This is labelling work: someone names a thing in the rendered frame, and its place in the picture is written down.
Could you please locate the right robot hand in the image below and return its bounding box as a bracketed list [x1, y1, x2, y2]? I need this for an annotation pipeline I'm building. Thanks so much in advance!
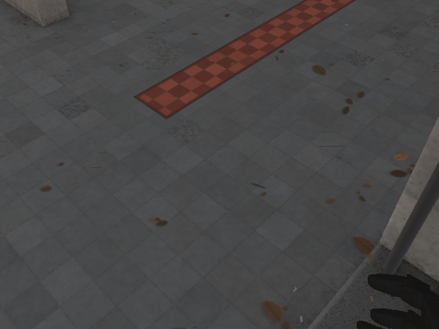
[357, 273, 439, 329]

